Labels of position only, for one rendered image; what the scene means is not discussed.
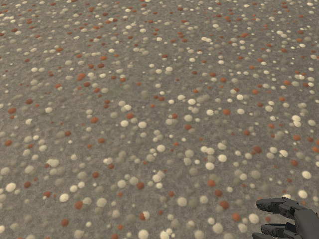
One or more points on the right robot hand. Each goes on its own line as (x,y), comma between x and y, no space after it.
(306,220)

